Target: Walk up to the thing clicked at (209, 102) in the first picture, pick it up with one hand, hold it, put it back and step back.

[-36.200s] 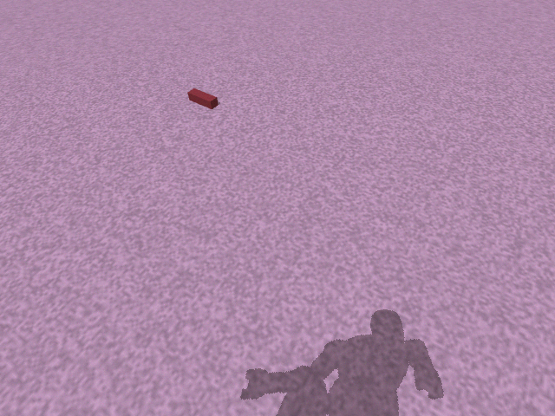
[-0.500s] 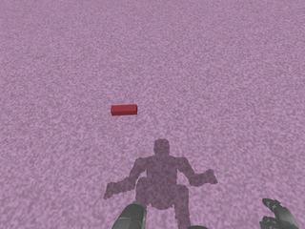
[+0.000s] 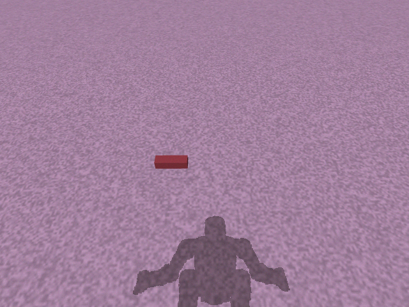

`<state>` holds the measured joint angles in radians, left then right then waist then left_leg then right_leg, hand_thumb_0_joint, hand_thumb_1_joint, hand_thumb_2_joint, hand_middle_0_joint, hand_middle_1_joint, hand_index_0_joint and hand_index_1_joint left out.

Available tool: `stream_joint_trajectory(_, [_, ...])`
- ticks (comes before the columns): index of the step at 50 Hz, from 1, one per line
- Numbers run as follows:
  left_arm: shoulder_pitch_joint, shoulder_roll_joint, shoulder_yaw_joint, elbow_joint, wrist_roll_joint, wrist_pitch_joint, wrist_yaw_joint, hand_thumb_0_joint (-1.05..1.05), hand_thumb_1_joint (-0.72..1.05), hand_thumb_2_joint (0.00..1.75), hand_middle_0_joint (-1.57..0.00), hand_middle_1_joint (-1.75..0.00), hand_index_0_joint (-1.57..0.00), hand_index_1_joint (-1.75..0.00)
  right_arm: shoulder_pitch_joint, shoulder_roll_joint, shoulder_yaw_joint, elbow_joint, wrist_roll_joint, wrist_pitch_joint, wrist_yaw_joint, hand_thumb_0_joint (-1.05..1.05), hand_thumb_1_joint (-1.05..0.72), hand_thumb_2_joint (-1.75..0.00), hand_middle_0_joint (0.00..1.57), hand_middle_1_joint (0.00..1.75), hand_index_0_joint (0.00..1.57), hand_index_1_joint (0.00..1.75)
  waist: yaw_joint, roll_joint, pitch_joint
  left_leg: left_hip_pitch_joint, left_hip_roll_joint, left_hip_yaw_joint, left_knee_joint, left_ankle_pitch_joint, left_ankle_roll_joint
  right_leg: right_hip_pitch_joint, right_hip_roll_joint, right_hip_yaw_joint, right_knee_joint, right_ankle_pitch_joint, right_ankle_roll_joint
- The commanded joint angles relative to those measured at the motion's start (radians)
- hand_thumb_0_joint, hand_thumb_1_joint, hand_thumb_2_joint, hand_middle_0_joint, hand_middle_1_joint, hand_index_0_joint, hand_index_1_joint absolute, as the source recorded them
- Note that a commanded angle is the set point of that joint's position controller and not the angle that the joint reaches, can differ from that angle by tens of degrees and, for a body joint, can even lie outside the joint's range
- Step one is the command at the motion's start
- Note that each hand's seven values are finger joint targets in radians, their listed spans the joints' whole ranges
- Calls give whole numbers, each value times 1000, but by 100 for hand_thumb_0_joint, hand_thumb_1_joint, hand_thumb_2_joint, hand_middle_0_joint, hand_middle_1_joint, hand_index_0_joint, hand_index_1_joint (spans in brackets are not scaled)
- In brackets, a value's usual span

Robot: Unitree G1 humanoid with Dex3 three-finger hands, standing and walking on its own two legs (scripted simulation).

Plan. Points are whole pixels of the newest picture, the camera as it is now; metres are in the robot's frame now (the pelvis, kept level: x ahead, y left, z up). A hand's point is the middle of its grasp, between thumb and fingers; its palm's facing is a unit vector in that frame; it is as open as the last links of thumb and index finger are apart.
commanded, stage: step back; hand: left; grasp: from above
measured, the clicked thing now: (171, 161) +1.07 +0.25 -0.73
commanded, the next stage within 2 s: stand in 0.60 s
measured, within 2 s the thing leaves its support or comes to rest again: neither
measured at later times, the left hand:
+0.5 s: hand out of the picture +0.12 +0.30 -0.15, palm faces +0.02 -0.93 -0.37, open 7.4 cm
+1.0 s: hand out of the picture +0.14 +0.26 -0.13, palm faces -0.01 -0.94 -0.34, open 7.4 cm
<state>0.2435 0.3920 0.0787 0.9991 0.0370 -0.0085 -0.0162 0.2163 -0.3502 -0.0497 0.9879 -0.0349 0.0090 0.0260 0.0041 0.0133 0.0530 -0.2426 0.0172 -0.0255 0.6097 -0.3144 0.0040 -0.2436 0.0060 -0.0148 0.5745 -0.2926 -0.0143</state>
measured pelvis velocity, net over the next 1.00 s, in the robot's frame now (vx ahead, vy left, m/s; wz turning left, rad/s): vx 0.04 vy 0.02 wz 0.01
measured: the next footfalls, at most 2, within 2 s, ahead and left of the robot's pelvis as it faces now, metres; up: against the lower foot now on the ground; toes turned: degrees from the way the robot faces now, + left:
left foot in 0.26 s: +0.10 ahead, +0.15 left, +0.00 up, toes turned +2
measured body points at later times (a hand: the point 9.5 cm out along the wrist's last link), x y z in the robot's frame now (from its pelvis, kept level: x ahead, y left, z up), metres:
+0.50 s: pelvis +0.05 +0.03 +0.00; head +0.07 +0.03 +0.45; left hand +0.12 +0.34 -0.12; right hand +0.15 -0.27 -0.12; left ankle +0.06 +0.15 -0.73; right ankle +0.04 -0.11 -0.73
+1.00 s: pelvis +0.04 +0.02 +0.02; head +0.05 +0.01 +0.47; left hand +0.14 +0.31 -0.11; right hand +0.14 -0.28 -0.11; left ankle +0.06 +0.15 -0.73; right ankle +0.04 -0.11 -0.73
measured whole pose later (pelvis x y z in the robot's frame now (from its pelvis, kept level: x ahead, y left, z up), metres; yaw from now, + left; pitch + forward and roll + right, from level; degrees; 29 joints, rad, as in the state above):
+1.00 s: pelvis +0.04 +0.02 +0.02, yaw +0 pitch -4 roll +0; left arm 0.07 0.34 0.00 1.12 0.01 -0.02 -0.01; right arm 0.06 -0.35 -0.01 1.14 0.00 -0.01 0.01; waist -0.01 0.01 0.07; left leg -0.11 0.03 0.01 0.33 -0.16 -0.03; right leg -0.07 -0.01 0.01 0.34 -0.20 0.01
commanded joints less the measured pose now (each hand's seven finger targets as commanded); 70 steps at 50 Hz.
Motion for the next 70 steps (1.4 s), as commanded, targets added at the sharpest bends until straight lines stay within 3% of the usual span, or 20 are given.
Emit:
stream_joint_trajectory(1, [28,326,77,-57,14,-45,26,0,90,90,-20,-30,-20,-30,-117,-200,-46,-108,5,-14,-25,0,-90,-90,20,30,20,30,72,-167,77,-348,-48,-77,272,-252,3,30,-383,603,-440,-657,-193])
stream_joint_trajectory(2, [-49,313,79,-96,11,-53,28,0,90,90,-20,-30,-20,-30,-67,-233,-54,-94,7,-21,-25,0,-90,-90,20,30,20,30,40,-92,106,-338,-5,-136,314,-201,5,11,-407,599,-416,-585,-232])
stream_joint_trajectory(4, [-60,256,64,-93,0,-64,31,0,90,90,-20,-30,-20,-30,-21,-220,-56,-63,11,-31,-21,0,-90,-90,20,30,20,30,23,-53,79,-304,5,-139,288,-129,6,42,-312,421,-363,-374,-178])
stream_joint_trajectory(9, [-100,247,49,-95,2,-58,20,0,90,90,-20,-30,-20,-30,-16,-192,-53,-52,3,-41,-8,0,-90,-90,20,30,20,30,19,-174,9,-100,2,8,52,-110,-11,-20,-253,195,-266,-61,-155])
stream_joint_trajectory(12, [-109,191,15,-101,-16,-35,16,0,90,90,-20,-30,-20,-30,15,-187,-60,-20,-1,-56,-23,0,-90,-90,20,30,20,30,-19,-95,-48,121,-31,38,-187,128,-5,-79,-170,73,-50,191,-92])
stream_joint_trajectory(13, [-95,153,1,-107,-20,-30,15,0,90,90,-20,-30,-20,-30,23,-218,-67,-21,-8,-61,-32,0,-90,-90,20,30,20,30,-22,-15,-92,181,65,-86,-220,141,19,-121,-128,41,42,193,-59])
stream_joint_trajectory(14, [-96,113,-11,-105,-39,-21,15,0,90,90,-20,-30,-20,-30,-25,-273,-65,-39,-6,-68,-37,0,-90,-90,20,30,20,30,-3,128,-102,128,238,-352,-298,56,97,-162,-30,-5,121,-35,-3])
stream_joint_trajectory(15, [-103,176,11,-78,-37,-11,22,0,90,90,-20,-30,-20,-30,-46,-323,-71,-41,5,-65,-35,0,-90,-90,20,30,20,30,-10,109,-79,8,301,-398,-305,2,197,-73,-32,30,164,-229,-7])
stream_joint_trajectory(16, [-107,183,7,-75,-33,-12,22,0,90,90,-20,-30,-20,-30,-67,-304,-65,-39,2,-64,-35,0,-90,-90,20,30,20,30,-4,79,-66,22,286,-367,-287,48,202,-79,-40,51,169,-257,-12])
stream_joint_trajectory(19, [-70,162,1,-38,-32,-22,29,0,90,90,-20,-30,-20,-30,-112,-269,-49,-36,3,-64,-40,0,-90,-90,20,30,20,30,20,158,-62,72,216,-211,-191,372,132,-59,-51,28,14,-115,-14])
stream_joint_trajectory(21, [-42,170,8,-4,-26,-33,34,0,90,90,-20,-30,-20,-30,-154,-238,-37,-32,21,-53,-39,0,-90,-90,20,30,20,30,40,128,-100,19,173,-119,-117,500,73,118,-62,43,-147,155,-11])
stream_joint_trajectory(22, [-57,201,11,-3,-25,-38,35,0,90,90,-20,-30,-20,-30,-154,-209,-30,-32,29,-50,-40,0,-90,-90,20,30,20,30,28,60,-126,0,123,-80,-95,429,40,143,-94,103,-122,271,-26])
stream_joint_trajectory(23, [-93,226,13,-13,-26,-38,30,0,90,90,-20,-30,-20,-30,-135,-200,-30,-28,34,-49,-41,0,-90,-90,20,30,20,30,3,10,-130,16,88,-50,-110,283,26,124,-128,136,-108,269,-45])
stream_joint_trajectory(29, [-169,193,-1,-5,-27,-30,32,0,90,90,-20,-30,-20,-30,-178,-207,-28,18,22,-52,-42,0,-90,-90,20,30,20,30,4,-16,-107,61,113,-43,-149,390,42,116,-117,90,-102,334,-31])
stream_joint_trajectory(32, [-165,162,-24,21,-42,-28,29,0,90,90,-20,-30,-20,-30,-166,-220,-18,39,28,-56,-39,0,-90,-90,20,30,20,30,2,-13,-142,171,126,-62,-180,578,34,142,-120,85,-133,448,-10])
stream_joint_trajectory(35, [-186,172,-27,33,-38,-28,31,0,90,90,-20,-30,-20,-30,-187,-203,-11,48,33,-54,-38,0,-90,-90,20,30,20,30,-2,-30,-137,196,119,-47,-201,570,23,154,-129,88,-168,484,-6])
stream_joint_trajectory(43, [-225,172,-32,57,-33,-30,27,0,90,90,-20,-30,-20,-30,-229,-199,-3,69,31,-40,-29,0,-90,-90,20,30,20,30,-4,-34,-83,182,112,-38,-295,320,6,146,-133,101,-285,283,4])
stream_joint_trajectory(58, [-218,179,-35,73,-29,-29,19,0,90,90,-20,-30,-20,-30,-181,-206,3,106,23,-40,-19,0,-90,-90,20,30,20,30,-13,-15,-31,120,107,-50,-347,104,0,75,-129,120,-357,19,1])
stream_joint_trajectory(64, [-191,176,-36,77,-29,-30,17,0,90,90,-20,-30,-20,-30,-169,-211,4,106,23,-44,-23,0,-90,-90,20,30,20,30,-8,-12,-66,143,117,-55,-347,168,5,97,-129,112,-323,120,3])
stream_joint_trajectory(70, [-170,175,-41,77,-27,-24,16,0,90,90,-20,-30,-20,-30,-157,-218,3,109,23,-40,-23,0,-90,-90,20,30,20,30,-7,-13,-33,113,113,-65,-358,99,6,67,-123,111,-329,36,0])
